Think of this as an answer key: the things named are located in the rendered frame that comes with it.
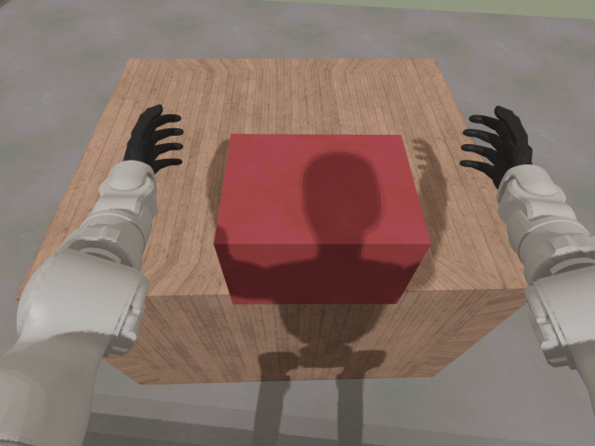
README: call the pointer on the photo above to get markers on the robot left forearm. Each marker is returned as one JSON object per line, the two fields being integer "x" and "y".
{"x": 117, "y": 229}

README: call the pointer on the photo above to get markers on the robot left hand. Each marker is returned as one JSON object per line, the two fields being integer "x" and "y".
{"x": 141, "y": 146}

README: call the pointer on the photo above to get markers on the robot right hand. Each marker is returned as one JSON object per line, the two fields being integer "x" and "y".
{"x": 511, "y": 144}

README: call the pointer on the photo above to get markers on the carton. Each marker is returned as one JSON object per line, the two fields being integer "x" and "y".
{"x": 319, "y": 219}

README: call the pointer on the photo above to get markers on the pedestal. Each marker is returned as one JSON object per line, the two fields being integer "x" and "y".
{"x": 469, "y": 281}

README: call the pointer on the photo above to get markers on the robot right forearm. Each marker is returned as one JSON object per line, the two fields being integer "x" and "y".
{"x": 542, "y": 228}

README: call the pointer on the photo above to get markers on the left robot upper arm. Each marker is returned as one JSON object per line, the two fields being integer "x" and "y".
{"x": 86, "y": 308}

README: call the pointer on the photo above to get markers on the right robot upper arm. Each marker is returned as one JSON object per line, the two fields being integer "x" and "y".
{"x": 563, "y": 318}

